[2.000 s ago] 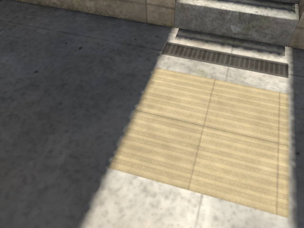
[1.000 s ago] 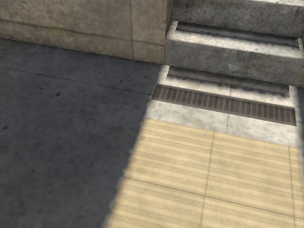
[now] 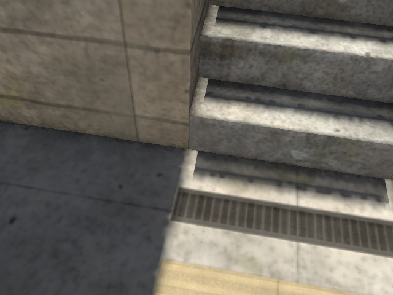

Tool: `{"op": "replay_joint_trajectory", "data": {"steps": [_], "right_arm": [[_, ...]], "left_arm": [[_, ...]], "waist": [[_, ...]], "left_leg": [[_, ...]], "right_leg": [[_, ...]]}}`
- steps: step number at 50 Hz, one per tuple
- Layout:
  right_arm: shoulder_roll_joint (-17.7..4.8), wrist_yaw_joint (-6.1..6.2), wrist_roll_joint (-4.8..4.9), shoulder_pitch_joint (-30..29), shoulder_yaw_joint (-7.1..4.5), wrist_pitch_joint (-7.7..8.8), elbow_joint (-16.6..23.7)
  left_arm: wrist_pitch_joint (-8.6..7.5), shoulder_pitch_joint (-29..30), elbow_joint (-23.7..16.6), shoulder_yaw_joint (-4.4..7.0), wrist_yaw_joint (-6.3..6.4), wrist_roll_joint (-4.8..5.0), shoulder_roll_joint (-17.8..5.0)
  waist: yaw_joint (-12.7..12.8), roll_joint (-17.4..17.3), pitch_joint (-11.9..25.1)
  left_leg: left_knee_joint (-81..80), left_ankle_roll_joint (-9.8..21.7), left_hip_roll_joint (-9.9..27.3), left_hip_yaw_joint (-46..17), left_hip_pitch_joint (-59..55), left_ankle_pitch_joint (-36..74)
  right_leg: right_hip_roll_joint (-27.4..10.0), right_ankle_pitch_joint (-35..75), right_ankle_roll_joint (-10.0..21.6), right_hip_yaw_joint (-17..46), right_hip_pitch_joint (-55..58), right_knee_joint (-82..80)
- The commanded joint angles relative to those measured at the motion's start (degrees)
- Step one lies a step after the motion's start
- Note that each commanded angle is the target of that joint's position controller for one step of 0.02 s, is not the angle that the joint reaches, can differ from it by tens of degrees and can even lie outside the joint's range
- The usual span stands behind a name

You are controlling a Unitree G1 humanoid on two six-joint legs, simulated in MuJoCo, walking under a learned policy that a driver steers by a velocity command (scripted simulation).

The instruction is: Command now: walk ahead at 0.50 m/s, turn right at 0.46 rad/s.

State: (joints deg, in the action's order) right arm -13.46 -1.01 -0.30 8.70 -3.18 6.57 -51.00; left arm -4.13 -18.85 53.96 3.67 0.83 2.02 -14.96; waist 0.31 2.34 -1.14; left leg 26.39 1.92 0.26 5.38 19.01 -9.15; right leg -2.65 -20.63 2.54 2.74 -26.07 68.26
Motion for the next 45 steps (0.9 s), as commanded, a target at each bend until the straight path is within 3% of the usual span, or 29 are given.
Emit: {"op": "replay_joint_trajectory", "data": {"steps": [1,4,9,12,15,18,19,20,21,22,23,24,25,26,27,28,29,30,33,36,38,39,43,44,45], "right_arm": [[-4.65,0.18,-0.43,1.15,-1.11,0.77,0.84],[-6.83,0.93,-0.65,2.37,-1.9,1.0,-0.35],[-8.89,2.09,-0.49,4.51,-2.41,0.19,-1.06],[-10.17,2.42,0.15,7.5,-2.8,-0.61,-1.75],[-11.23,2.32,0.98,9.28,-3.3,-1.8,-2.34],[-13.5,2.45,1.66,7.37,-3.98,-2.85,-1.59],[-13.96,2.51,1.9,6.18,-4.06,-3.35,-1.26],[-13.27,2.57,1.83,6.0,-3.69,-3.48,-0.83],[-8.15,2.31,-0.63,7.22,-2.04,-2.83,1.01],[-3.59,1.45,-0.05,9.91,-0.36,-0.36,4.28],[-9.32,0.96,2.7,1.92,-1.61,1.88,5.21],[-10.13,0.82,3.22,-1.15,-1.61,2.78,6.55],[-9.51,1.34,1.89,-0.38,-1.6,2.78,5.34],[-10.22,1.72,0.61,0.67,-2.15,2.15,4.79],[-10.25,1.63,0.32,1.83,-2.37,1.12,4.76],[-9.33,1.57,0.38,2.32,-2.51,0.31,4.85],[-4.85,0.48,-4.46,4.61,-0.38,-2.8,4.34],[-4.21,-0.18,-4.65,4.92,-0.38,-4.31,4.65],[-6.29,-0.4,-2.86,-1.0,-0.44,-5.44,6.86],[-6.14,-0.72,-2.44,-8.02,0.04,-4.87,9.24],[-5.5,-1.13,-1.95,-11.34,0.22,-4.19,10.62],[-5.93,-1.04,-1.54,-11.94,0.2,-3.75,11.14],[-9.56,0.57,-1.15,-1.16,-0.88,-1.98,9.22],[-10.53,1.2,-1.59,3.83,-1.25,-1.15,8.08],[-13.83,1.92,-2.75,9.45,-2.0,-0.36,8.01]], "left_arm": [[1.06,-2.2,-3.73,1.21,0.15,-0.01,-1.4],[2.19,1.18,-6.01,1.66,0.22,-0.49,-1.62],[1.65,9.55,-9.16,1.34,-1.43,-0.87,-1.11],[1.58,15.96,-11.91,0.74,-2.63,-0.95,-0.55],[1.75,19.34,-14.57,0.65,-3.65,-0.74,-1.06],[2.1,15.5,-15.5,1.96,-4.13,-0.75,-3.76],[2.13,8.82,-14.07,3.19,-4.07,-0.53,-5.76],[2.23,-1.08,-11.31,5.35,-3.31,-0.45,-9.66],[2.64,-6.88,-10.03,6.93,-1.99,-0.37,-15.87],[1.54,-4.56,-12.18,6.62,-2.42,-0.78,-18.58],[0.77,-5.35,-12.25,5.05,-2.81,-1.22,-13.15],[0.12,-2.25,-12.89,4.13,-2.65,-1.79,-10.66],[-0.1,2.29,-13.74,3.56,-2.55,-1.68,-9.03],[-0.06,5.76,-14.58,2.9,-2.33,-1.72,-7.29],[-0.13,7.14,-15.28,2.5,-2.04,-2.11,-6.6],[-0.36,6.49,-15.09,2.57,-1.89,-1.63,-6.8],[-0.11,1.7,-12.02,3.0,-1.65,-3.7,-9.56],[-0.33,0.67,-11.63,3.35,-1.83,-3.65,-10.32],[-0.04,-0.95,-11.07,3.04,-2.09,-2.87,-9.72],[0.31,-3.21,-10.39,3.19,-2.14,-2.61,-10.03],[0.61,-4.69,-9.76,3.29,-2.28,-3.13,-10.33],[0.92,-5.17,-9.54,3.16,-1.96,-3.34,-10.23],[0.87,-0.86,-10.29,3.58,-0.68,-3.19,-11.72],[0.61,0.29,-10.36,3.36,-0.72,-2.46,-11.01],[0.28,-0.33,-11.48,2.36,-0.89,-1.68,-7.74]], "waist": [[0.3,-8.62,1.97],[0.69,-6.13,-0.16],[-1.39,-4.96,-1.95],[-3.87,-4.14,-4.0],[-4.46,-4.81,-4.97],[-0.63,-7.66,-0.69],[3.47,-7.58,2.92],[8.15,-5.56,8.16],[7.61,6.68,12.03],[2.54,14.25,20.82],[6.59,4.44,18.43],[5.79,3.8,11.9],[2.68,-2.19,8.15],[0.49,-2.21,6.27],[-0.99,-1.04,5.85],[-1.78,-1.27,6.03],[-2.62,-2.96,4.29],[-2.94,-1.29,3.94],[-0.88,1.33,1.25],[2.45,2.95,-0.54],[3.99,2.35,-0.95],[4.16,2.57,-1.48],[-0.91,5.58,0.93],[-3.62,2.82,2.78],[-5.32,-3.93,9.26]], "left_leg": [[-17.73,8.09,15.51,-13.04,-7.83,2.42],[-19.32,8.92,15.78,-7.23,-8.11,8.26],[-19.75,7.52,14.72,0.78,-12.0,11.17],[-19.04,7.22,16.09,3.21,-16.6,11.19],[-15.87,6.26,17.73,4.89,-22.53,15.01],[-4.85,4.4,17.73,7.64,-24.61,40.16],[4.84,3.37,16.42,9.05,-23.27,47.33],[18.64,1.15,13.8,10.03,-16.17,43.35],[38.49,-1.68,9.5,9.64,1.9,6.88],[54.25,-3.71,-2.03,-2.8,21.71,-25.58],[56.8,-2.05,0.87,-10.28,28.49,-22.46],[53.57,-0.73,3.29,-9.38,30.71,-16.68],[48.6,-0.8,6.23,-9.57,26.48,-12.14],[43.82,-1.44,7.85,-9.64,21.65,-10.05],[41.85,-1.94,8.63,-9.89,17.75,-8.91],[39.49,-2.51,8.22,-9.69,16.26,-8.05],[37.92,-3.54,7.35,-5.85,12.62,-6.53],[35.74,-4.29,6.52,-4.68,11.72,-3.93],[27.18,-5.65,6.22,-4.55,14.63,1.85],[16.57,-5.51,5.11,-5.22,16.26,6.94],[11.17,-5.13,3.4,-5.04,15.35,7.17],[10.05,-4.7,2.65,-5.27,14.86,5.79],[3.25,-1.8,0.25,-7.06,0.01,2.32],[-2.08,-0.93,0.54,-6.84,-6.79,5.47],[-4.34,1.02,9.96,-14.64,-16.09,4.16]], "right_leg": [[-6.01,5.09,0.54,2.97,-8.76,0.41],[-6.23,11.1,-0.05,3.83,-13.25,-3.69],[-5.23,22.94,-0.55,0.78,-14.51,-19.01],[-4.75,22.95,-0.03,-2.35,-15.55,-25.38],[-3.79,17.37,1.39,-4.7,-16.03,-29.12],[1.3,8.87,4.39,-9.62,-5.89,-30.39],[4.26,9.11,6.06,-11.25,3.04,-32.79],[6.58,12.6,8.35,-10.08,18.59,-36.43],[-6.07,15.65,12.34,9.59,34.33,-37.38],[-17.27,2.8,23.95,43.57,48.52,-48.9],[-16.65,4.14,20.13,41.43,47.64,-52.85],[-14.56,10.26,17.53,32.11,41.32,-51.83],[-12.18,17.6,15.43,24.81,31.87,-51.52],[-10.15,23.15,14.24,19.64,24.53,-52.09],[-8.85,24.95,13.87,17.71,20.22,-53.5],[-8.04,25.93,14.01,17.05,18.5,-54.43],[-5.46,31.21,12.02,12.21,14.26,-53.94],[-4.09,33.89,11.72,9.94,12.61,-53.87],[-3.38,26.75,10.97,11.17,12.61,-55.79],[-3.25,16.91,10.76,13.23,16.45,-56.62],[-4.1,16.15,10.92,15.35,19.03,-54.96],[-4.73,21.47,10.76,16.12,20.17,-53.38],[-4.04,38.31,6.07,18.31,18.77,-42.62],[-0.42,39.42,4.53,16.66,17.77,-35.36],[4.04,30.57,2.84,12.51,14.71,-22.45]]}}
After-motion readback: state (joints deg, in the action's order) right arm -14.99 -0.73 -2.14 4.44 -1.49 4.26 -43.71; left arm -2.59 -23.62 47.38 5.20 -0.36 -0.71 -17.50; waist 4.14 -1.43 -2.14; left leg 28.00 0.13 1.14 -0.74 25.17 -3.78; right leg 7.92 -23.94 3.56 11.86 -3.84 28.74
